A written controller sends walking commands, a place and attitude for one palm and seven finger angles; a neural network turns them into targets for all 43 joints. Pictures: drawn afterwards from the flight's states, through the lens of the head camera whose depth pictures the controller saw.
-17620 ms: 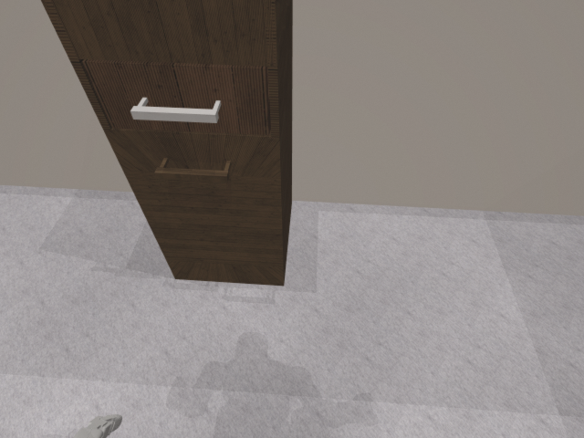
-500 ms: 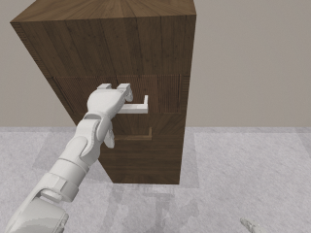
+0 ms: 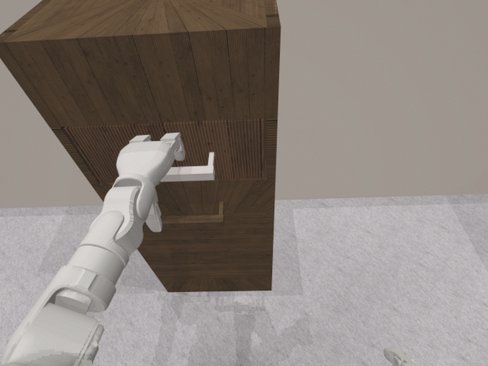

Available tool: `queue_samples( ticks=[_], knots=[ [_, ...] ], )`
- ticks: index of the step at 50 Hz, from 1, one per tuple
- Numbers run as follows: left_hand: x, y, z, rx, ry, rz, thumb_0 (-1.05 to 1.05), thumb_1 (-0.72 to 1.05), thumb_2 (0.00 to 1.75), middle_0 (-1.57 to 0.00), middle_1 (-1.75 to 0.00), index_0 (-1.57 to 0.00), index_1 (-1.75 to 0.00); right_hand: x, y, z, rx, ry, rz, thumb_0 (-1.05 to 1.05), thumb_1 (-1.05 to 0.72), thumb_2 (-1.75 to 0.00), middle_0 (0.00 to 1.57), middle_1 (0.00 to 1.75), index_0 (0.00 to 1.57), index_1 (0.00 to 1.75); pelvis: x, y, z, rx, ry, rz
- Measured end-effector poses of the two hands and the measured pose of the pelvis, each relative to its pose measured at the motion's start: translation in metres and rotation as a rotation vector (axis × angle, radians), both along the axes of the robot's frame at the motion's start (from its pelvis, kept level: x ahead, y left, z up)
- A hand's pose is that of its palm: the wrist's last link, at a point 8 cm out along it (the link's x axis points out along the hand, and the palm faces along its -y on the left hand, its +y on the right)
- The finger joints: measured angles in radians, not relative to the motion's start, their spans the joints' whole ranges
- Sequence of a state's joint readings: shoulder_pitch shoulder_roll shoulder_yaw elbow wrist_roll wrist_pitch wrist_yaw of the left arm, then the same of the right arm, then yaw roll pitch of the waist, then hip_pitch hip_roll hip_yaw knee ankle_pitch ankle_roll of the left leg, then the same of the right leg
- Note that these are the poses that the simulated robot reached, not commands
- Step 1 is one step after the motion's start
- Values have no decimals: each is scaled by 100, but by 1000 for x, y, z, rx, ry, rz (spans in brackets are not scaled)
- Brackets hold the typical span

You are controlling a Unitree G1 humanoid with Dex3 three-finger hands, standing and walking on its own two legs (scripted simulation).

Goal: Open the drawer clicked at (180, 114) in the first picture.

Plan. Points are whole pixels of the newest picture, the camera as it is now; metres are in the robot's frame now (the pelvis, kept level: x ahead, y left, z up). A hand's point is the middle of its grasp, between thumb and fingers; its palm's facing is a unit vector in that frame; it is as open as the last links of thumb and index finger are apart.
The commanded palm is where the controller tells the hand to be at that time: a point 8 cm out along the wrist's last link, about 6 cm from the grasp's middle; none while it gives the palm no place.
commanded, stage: move the hooked fingers above the handle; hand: left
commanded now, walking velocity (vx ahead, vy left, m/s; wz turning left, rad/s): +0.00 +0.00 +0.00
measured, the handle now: (170, 166) +0.48 +0.17 +0.04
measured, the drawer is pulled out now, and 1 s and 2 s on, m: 0.00 0.00 0.00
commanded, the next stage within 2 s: none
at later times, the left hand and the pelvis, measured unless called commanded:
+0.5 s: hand (168, 180) +0.42 +0.16 +0.07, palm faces -0.09 -0.07 -0.99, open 13.8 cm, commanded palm +0.41 +0.18 +0.16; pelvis +0.01 +0.00 +0.00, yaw +0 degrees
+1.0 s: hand (153, 181) +0.41 +0.18 +0.08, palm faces -0.05 -0.07 -1.00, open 13.8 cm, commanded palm +0.39 +0.19 +0.16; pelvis +0.00 +0.01 +0.00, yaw +0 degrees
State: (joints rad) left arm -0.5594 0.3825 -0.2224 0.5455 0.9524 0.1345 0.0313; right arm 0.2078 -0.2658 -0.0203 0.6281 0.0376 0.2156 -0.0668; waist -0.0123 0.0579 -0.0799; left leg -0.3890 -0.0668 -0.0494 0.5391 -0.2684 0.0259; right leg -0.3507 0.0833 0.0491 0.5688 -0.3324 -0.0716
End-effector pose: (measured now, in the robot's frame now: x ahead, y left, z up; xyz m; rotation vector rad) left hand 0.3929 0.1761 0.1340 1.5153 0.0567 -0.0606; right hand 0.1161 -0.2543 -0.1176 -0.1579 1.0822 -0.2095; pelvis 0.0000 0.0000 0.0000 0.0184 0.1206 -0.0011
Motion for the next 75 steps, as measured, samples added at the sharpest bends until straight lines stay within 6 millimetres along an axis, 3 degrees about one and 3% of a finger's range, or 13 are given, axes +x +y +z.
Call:
queue_samples(
  ticks=[6, 12, 16, 24, 28, 35, 39, 42, 48, 55, 64, 69, 75],
  knots=[
    [-1, -11, 17, 4, -127, -82, 0, -49, 30, -33, -120, -32, -120, 13, -3, -2, -12, -26, 22, 1, -90, -90, 20, 30, 20, 30, -2, 0, -2, 0, 7, 16],
    [20, 4, 25, 30, -132, 66, 0, -49, 30, -32, -120, -32, -120, 15, 7, -4, 29, -23, 21, 1, -90, -90, 20, 30, 20, 30, 1, -1, -2, 4, 21, 6],
    [24, 7, 28, 23, -92, 91, 0, -48, 30, -32, -120, -34, -123, 12, 12, -6, 49, -1, 19, 1, -90, -90, 20, 30, 20, 30, 5, -1, -1, 3, 23, 3],
    [12, -11, -3, -18, 24, -36, 0, -48, 30, -32, -120, -32, -122, 10, 11, -5, 35, 16, 19, 1, -90, -90, 20, 30, 20, 30, 7, 3, -1, 0, 18, 6],
    [6, -20, -2, -29, -59, -129, 0, -48, 30, -33, -120, -32, -121, 11, 11, -6, 19, 9, 13, 1, -90, -90, 20, 30, 20, 30, 7, 6, -3, -1, 24, 3],
    [22, 2, 27, 13, -204, -9, 0, -49, 30, -37, -123, -32, -120, 10, 19, -12, 46, 22, 7, 1, -90, -90, 20, 30, 20, 30, 8, 8, -3, -1, 33, -4],
    [24, -3, 32, 4, -163, 55, 0, -48, 30, -38, -124, -35, -124, 11, 24, -11, 73, 28, 8, 1, -90, -90, 20, 30, 20, 30, 9, 10, -1, -1, 25, -4],
    [23, 1, 24, -5, -81, 100, 0, -49, 30, -37, -123, -34, -124, 12, 24, -7, 74, 12, 4, 1, -90, -90, 20, 30, 20, 30, 9, 9, 0, 1, 15, -11],
    [4, 9, 4, -21, -2, 30, 0, -48, 30, -34, -121, -33, -122, 15, 16, 5, 30, -30, 6, 1, -90, -90, 20, 30, 20, 30, 6, 7, 0, -1, 2, -12],
    [-17, 1, 16, -7, -135, -84, 0, -49, 30, -33, -120, -32, -120, 21, 13, 1, 8, -39, 36, 1, -90, -90, 20, 30, 20, 30, 0, 11, -2, -7, -9, 15],
    [11, 14, 29, 39, -116, 90, 0, -49, 30, -32, -120, -32, -120, 15, 29, -5, 62, -24, 34, 1, -90, -90, 20, 30, 20, 30, -4, 9, -1, -3, 4, 13],
    [16, 2, 22, -1, -37, 50, 0, -49, 30, -32, -120, -31, -120, 4, 27, -6, 66, 4, 18, 1, -90, -90, 20, 30, 20, 30, 0, 9, -1, -3, 7, 7],
    [5, -19, 9, -41, -51, -98, 0, -48, 30, -32, -120, -32, -120, -3, 18, -7, 43, 21, 1, 1, -90, -90, 20, 30, 20, 30, 4, 10, -2, -2, 7, -8]
  ],
)
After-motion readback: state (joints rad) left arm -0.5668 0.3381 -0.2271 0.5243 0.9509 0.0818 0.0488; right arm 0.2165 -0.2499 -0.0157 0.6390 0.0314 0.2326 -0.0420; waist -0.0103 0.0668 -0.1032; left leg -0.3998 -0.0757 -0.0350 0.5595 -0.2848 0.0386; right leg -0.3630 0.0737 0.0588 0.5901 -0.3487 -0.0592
